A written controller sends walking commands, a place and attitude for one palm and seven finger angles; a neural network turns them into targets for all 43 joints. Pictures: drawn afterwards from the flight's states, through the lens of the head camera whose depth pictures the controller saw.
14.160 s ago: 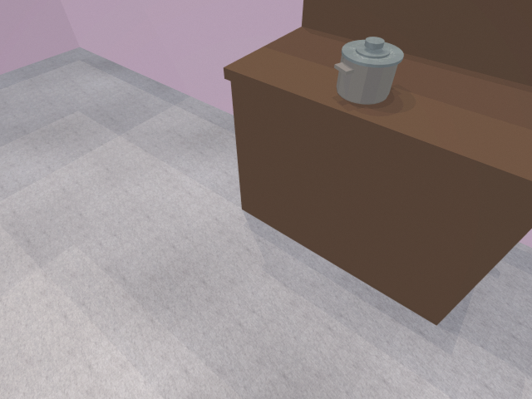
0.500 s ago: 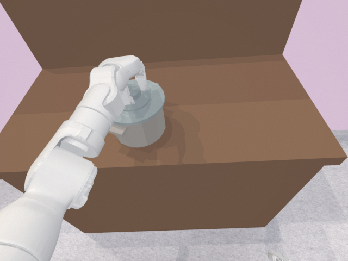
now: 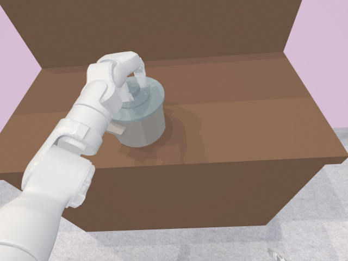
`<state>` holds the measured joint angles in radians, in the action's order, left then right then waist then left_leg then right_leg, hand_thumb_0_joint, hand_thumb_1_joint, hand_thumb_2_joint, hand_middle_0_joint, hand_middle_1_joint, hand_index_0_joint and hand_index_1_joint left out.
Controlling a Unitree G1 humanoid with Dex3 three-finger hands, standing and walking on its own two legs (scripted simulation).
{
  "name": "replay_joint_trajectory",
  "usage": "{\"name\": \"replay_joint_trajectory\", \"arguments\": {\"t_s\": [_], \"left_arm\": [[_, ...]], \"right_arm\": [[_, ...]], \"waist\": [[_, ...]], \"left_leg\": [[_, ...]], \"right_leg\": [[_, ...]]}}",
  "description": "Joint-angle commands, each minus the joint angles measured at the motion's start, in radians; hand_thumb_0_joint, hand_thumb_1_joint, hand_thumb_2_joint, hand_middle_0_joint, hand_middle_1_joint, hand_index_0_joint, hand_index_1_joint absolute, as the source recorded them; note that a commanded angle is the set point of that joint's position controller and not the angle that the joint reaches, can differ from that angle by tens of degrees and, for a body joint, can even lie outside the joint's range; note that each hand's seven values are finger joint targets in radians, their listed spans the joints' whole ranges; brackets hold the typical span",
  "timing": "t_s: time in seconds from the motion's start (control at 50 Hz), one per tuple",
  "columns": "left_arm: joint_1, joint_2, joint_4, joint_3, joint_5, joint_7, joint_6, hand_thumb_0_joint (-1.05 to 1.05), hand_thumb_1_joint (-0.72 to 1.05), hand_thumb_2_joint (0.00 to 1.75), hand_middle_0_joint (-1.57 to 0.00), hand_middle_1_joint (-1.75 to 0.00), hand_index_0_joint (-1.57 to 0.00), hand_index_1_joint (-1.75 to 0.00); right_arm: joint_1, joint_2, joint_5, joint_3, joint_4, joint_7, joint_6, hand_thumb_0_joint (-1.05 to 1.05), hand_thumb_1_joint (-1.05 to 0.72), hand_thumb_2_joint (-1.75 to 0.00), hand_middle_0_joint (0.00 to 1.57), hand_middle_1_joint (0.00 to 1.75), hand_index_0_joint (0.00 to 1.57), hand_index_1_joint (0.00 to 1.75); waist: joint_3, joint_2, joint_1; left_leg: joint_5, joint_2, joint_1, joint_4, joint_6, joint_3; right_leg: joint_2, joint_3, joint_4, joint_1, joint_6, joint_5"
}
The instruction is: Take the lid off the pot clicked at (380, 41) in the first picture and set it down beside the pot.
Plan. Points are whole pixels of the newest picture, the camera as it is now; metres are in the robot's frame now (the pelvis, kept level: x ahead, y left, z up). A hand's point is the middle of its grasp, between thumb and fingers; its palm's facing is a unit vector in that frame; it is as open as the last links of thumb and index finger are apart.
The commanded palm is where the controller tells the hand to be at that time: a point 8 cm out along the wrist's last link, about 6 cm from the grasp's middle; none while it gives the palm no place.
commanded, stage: lift the lid straight up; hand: left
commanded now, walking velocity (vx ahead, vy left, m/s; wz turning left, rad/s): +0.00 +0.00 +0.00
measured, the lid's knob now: (129, 89) +0.49 +0.10 +0.14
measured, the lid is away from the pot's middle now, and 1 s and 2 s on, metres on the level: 0.00 0.01 0.02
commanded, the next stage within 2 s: move the lid sideways beside the pot in 1.66 s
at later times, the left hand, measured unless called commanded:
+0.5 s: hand (118, 75) +0.46 +0.10 +0.20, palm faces -0.30 -0.07 -0.95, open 7.9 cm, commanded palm +0.45 +0.11 +0.28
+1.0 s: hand (118, 52) +0.47 +0.09 +0.25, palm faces -0.22 -0.07 -0.97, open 7.9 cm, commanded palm +0.45 +0.11 +0.32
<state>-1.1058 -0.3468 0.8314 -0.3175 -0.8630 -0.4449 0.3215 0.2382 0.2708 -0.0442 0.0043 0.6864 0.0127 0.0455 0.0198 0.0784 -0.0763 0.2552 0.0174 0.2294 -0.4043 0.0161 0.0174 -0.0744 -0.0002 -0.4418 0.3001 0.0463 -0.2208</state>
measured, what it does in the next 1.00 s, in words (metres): stands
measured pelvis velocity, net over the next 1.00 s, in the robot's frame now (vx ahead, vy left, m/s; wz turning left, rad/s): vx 0.00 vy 0.00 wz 0.00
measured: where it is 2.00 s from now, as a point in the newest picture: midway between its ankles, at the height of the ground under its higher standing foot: outside the picture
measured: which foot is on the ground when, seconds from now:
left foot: down 0.00-1.00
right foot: down 0.00-1.00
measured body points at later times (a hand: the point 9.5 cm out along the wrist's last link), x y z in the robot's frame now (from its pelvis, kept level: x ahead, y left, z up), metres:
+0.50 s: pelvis -0.01 +0.00 +0.00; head +0.02 -0.04 +0.45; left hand +0.47 +0.10 +0.26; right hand +0.12 -0.25 -0.13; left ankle -0.03 +0.11 -0.74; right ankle +0.00 -0.15 -0.74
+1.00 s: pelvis +0.00 +0.00 +0.00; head +0.02 -0.04 +0.45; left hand +0.48 +0.09 +0.30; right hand +0.09 -0.26 -0.13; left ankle -0.03 +0.11 -0.74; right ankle +0.00 -0.15 -0.74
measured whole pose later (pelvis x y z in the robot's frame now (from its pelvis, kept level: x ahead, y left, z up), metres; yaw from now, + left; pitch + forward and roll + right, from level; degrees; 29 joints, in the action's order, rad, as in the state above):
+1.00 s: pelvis +0.00 +0.00 +0.00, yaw +0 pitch +4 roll +1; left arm -1.27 -0.40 0.83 -0.29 -0.88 -0.51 0.35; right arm 0.25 0.28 -0.04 0.01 0.69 0.01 0.01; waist 0.02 0.08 -0.08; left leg 0.23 0.02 0.20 -0.37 0.01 0.02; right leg -0.07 0.00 -0.42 0.28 0.05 -0.20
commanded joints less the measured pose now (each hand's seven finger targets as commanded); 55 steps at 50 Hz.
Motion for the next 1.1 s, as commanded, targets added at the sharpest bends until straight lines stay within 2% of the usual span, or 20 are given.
{"name": "replay_joint_trajectory", "arguments": {"t_s": [0.0, 0.12, 0.18, 0.24, 0.32, 0.36, 0.42, 0.48, 0.56, 0.62, 0.66, 0.72, 0.74, 0.78, 0.86, 0.9, 0.92, 0.94, 0.98, 1.08], "left_arm": [[-0.663, -0.252, -0.281, 0.119, -0.043, 0.058, -0.007, 0.00, 0.55, 1.08, -0.81, -1.03, -0.85, -1.04], [-0.645, -0.223, -0.288, 0.092, -0.029, 0.037, 0.016, 0.00, 0.55, 1.08, -0.81, -1.03, -0.85, -1.04], [-0.672, -0.272, -0.268, 0.129, -0.046, 0.032, 0.023, 0.00, 0.55, 1.08, -0.81, -1.03, -0.85, -1.04], [-0.698, -0.278, -0.326, 0.127, -0.044, 0.026, 0.017, 0.00, 0.55, 1.08, -0.81, -1.03, -0.85, -1.04], [-0.669, -0.240, -0.269, 0.100, -0.029, 0.013, 0.030, 0.00, 0.55, 1.08, -0.81, -1.03, -0.85, -1.04], [-0.713, -0.283, -0.278, 0.131, -0.044, 0.012, 0.029, 0.00, 0.55, 1.08, -0.81, -1.03, -0.85, -1.04], [-0.717, -0.230, -0.255, 0.078, -0.032, 0.004, 0.028, 0.00, 0.55, 1.08, -0.81, -1.03, -0.85, -1.04], [-0.803, -0.259, -0.270, 0.092, -0.043, 0.009, 0.025, 0.00, 0.55, 1.08, -0.81, -1.03, -0.85, -1.04], [-0.858, -0.231, -0.257, 0.066, -0.044, 0.010, 0.020, 0.00, 0.55, 1.08, -0.81, -1.03, -0.85, -1.04], [-0.807, -0.247, -0.204, 0.093, -0.027, 0.010, 0.024, 0.00, 0.55, 1.08, -0.81, -1.03, -0.85, -1.04], [-0.848, -0.282, -0.221, 0.118, -0.051, 0.012, 0.019, 0.00, 0.55, 1.08, -0.81, -1.03, -0.85, -1.04], [-0.792, -0.253, -0.157, 0.099, -0.041, 0.007, 0.027, 0.00, 0.55, 1.08, -0.81, -1.03, -0.85, -1.04], [-0.842, -0.310, -0.206, 0.140, -0.055, 0.010, 0.019, 0.00, 0.55, 1.08, -0.81, -1.03, -0.85, -1.04], [-0.874, -0.258, -0.220, 0.092, -0.058, 0.004, 0.019, 0.00, 0.55, 1.08, -0.81, -1.03, -0.85, -1.04], [-0.836, -0.359, -0.145, 0.174, -0.072, 0.003, 0.027, 0.00, 0.55, 1.08, -0.81, -1.03, -0.85, -1.04], [-0.880, -0.339, -0.235, 0.148, -0.068, 0.000, 0.017, 0.00, 0.55, 1.08, -0.81, -1.03, -0.85, -1.04], [-0.861, -0.286, -0.282, 0.106, -0.050, -0.002, 0.014, 0.00, 0.55, 1.08, -0.81, -1.03, -0.85, -1.04], [-0.869, -0.307, -0.301, 0.127, -0.060, -0.002, 0.016, 0.00, 0.55, 1.08, -0.81, -1.03, -0.85, -1.04], [-0.837, -0.328, -0.226, 0.148, -0.068, -0.010, 0.034, 0.00, 0.55, 1.08, -0.81, -1.03, -0.85, -1.04], [-0.877, -0.301, -0.273, 0.116, -0.058, -0.020, 0.039, 0.00, 0.55, 1.08, -0.81, -1.03, -0.85, -1.04]], "right_arm": [[-0.022, 0.116, -0.002, -0.045, -0.118, 0.000, -0.052, 0.00, -0.90, -0.90, 0.20, 0.30, 0.20, 0.30], [-0.052, 0.120, -0.005, -0.042, -0.129, -0.008, -0.044, 0.00, -0.90, -0.90, 0.20, 0.30, 0.20, 0.30], [-0.049, 0.118, -0.002, -0.038, -0.120, -0.003, -0.045, 0.00, -0.90, -0.90, 0.20, 0.30, 0.20, 0.30], [-0.059, 0.115, -0.002, -0.038, -0.132, -0.005, -0.049, 0.00, -0.90, -0.90, 0.20, 0.30, 0.20, 0.30], [-0.066, 0.122, -0.005, -0.036, -0.131, -0.005, -0.047, 0.00, -0.90, -0.90, 0.20, 0.30, 0.20, 0.30], [-0.067, 0.118, -0.004, -0.033, -0.131, -0.003, -0.045, 0.00, -0.90, -0.90, 0.20, 0.30, 0.20, 0.30], [-0.073, 0.119, -0.009, -0.032, -0.134, 0.001, -0.042, 0.00, -0.90, -0.90, 0.20, 0.30, 0.20, 0.30], [-0.065, 0.115, -0.007, -0.028, -0.129, 0.006, -0.053, 0.00, -0.90, -0.90, 0.20, 0.30, 0.20, 0.30], [-0.058, 0.112, -0.005, -0.028, -0.121, 0.011, -0.067, 0.00, -0.90, -0.90, 0.20, 0.30, 0.20, 0.30], [-0.046, 0.125, -0.003, -0.027, -0.113, 0.011, -0.069, 0.00, -0.90, -0.90, 0.20, 0.30, 0.20, 0.30], [-0.047, 0.118, 0.001, -0.027, -0.114, 0.012, -0.075, 0.00, -0.90, -0.90, 0.20, 0.30, 0.20, 0.30], [-0.038, 0.128, -0.001, -0.027, -0.109, 0.010, -0.067, 0.00, -0.90, -0.90, 0.20, 0.30, 0.20, 0.30], [-0.041, 0.123, 0.001, -0.025, -0.112, 0.008, -0.070, 0.00, -0.90, -0.90, 0.20, 0.30, 0.20, 0.30], [-0.052, 0.115, -0.002, -0.025, -0.123, 0.008, -0.076, 0.00, -0.90, -0.90, 0.20, 0.30, 0.20, 0.30], [-0.041, 0.127, 0.001, -0.024, -0.116, 0.012, -0.070, 0.00, -0.90, -0.90, 0.20, 0.30, 0.20, 0.30], [-0.055, 0.119, -0.003, -0.025, -0.134, 0.009, -0.079, 0.00, -0.90, -0.90, 0.20, 0.30, 0.20, 0.30], [-0.061, 0.119, -0.004, -0.030, -0.146, 0.004, -0.081, 0.00, -0.90, -0.90, 0.20, 0.30, 0.20, 0.30], [-0.055, 0.115, -0.001, -0.031, -0.142, 0.000, -0.085, 0.00, -0.90, -0.90, 0.20, 0.30, 0.20, 0.30], [-0.051, 0.123, -0.004, -0.029, -0.130, 0.000, -0.076, 0.00, -0.90, -0.90, 0.20, 0.30, 0.20, 0.30], [-0.071, 0.120, -0.010, -0.026, -0.142, 0.000, -0.073, 0.00, -0.90, -0.90, 0.20, 0.30, 0.20, 0.30]], "waist": [[0.488, -0.108, 0.007], [0.459, -0.121, 0.008], [0.445, -0.142, 0.011], [0.497, -0.123, 0.014], [0.437, -0.123, 0.011], [0.453, -0.151, 0.015], [0.415, -0.142, 0.002], [0.441, -0.114, 0.003], [0.456, -0.099, -0.008], [0.441, -0.116, 0.004], [0.470, -0.124, 0.008], [0.426, -0.134, 0.008], [0.467, -0.140, 0.016], [0.464, -0.127, 0.007], [0.433, -0.184, 0.019], [0.489, -0.143, 0.024], [0.514, -0.100, 0.019], [0.528, -0.102, 0.024], [0.466, -0.154, 0.022], [0.460, -0.143, 0.017]], "left_leg": [[-0.471, 0.035, -0.210, -0.014, 0.050, -0.035], [-0.441, 0.039, -0.185, -0.007, 0.050, -0.031], [-0.411, 0.043, -0.176, -0.001, 0.050, -0.028], [-0.453, 0.042, -0.203, -0.005, 0.049, -0.032], [-0.414, 0.045, -0.180, 0.000, 0.048, -0.029], [-0.378, 0.046, -0.171, 0.008, 0.047, -0.026], [-0.352, 0.044, -0.168, 0.014, 0.047, -0.025], [-0.330, 0.046, -0.185, 0.020, 0.043, -0.036], [-0.331, 0.041, -0.208, 0.018, 0.039, -0.044], [-0.336, 0.042, -0.185, 0.025, 0.039, -0.045], [-0.347, 0.043, -0.190, 0.022, 0.041, -0.041], [-0.344, 0.042, -0.163, 0.030, 0.042, -0.034], [-0.347, 0.041, -0.169, 0.033, 0.040, -0.035], [-0.349, 0.042, -0.177, 0.032, 0.041, -0.035], [-0.316, 0.045, -0.124, 0.037, 0.048, -0.023], [-0.374, 0.042, -0.163, 0.034, 0.046, -0.031], [-0.433, 0.037, -0.201, 0.020, 0.048, -0.034], [-0.470, 0.034, -0.217, 0.016, 0.045, -0.042], [-0.411, 0.040, -0.172, 0.023, 0.048, -0.028], [-0.386, 0.040, -0.181, 0.027, 0.048, -0.026]], "right_leg": [[0.084, -0.045, -0.011, -0.196, -0.075, 0.498], [0.080, -0.052, -0.007, -0.199, -0.076, 0.481], [0.083, -0.050, -0.005, -0.204, -0.075, 0.476], [0.079, -0.045, -0.009, -0.228, -0.073, 0.499], [0.079, -0.053, -0.001, -0.196, -0.077, 0.466], [0.079, -0.047, 0.000, -0.219, -0.074, 0.462], [0.079, -0.054, 0.008, -0.186, -0.077, 0.423], [0.082, -0.050, 0.007, -0.181, -0.077, 0.395], [0.084, -0.053, 0.009, -0.161, -0.079, 0.373], [0.080, -0.055, 0.012, -0.173, -0.081, 0.379], [0.079, -0.046, 0.009, -0.193, -0.078, 0.404], [0.076, -0.051, 0.018, -0.183, -0.079, 0.399], [0.076, -0.044, 0.013, -0.214, -0.076, 0.409], [0.076, -0.044, 0.012, -0.202, -0.077, 0.411], [0.074, -0.038, 0.021, -0.230, -0.073, 0.418], [0.071, -0.036, 0.010, -0.245, -0.075, 0.449], [0.069, -0.035, 0.009, -0.239, -0.077, 0.469], [0.073, -0.035, 0.008, -0.242, -0.076, 0.475], [0.076, -0.040, 0.017, -0.233, -0.075, 0.464], [0.074, -0.040, 0.022, -0.223, -0.076, 0.442]]}}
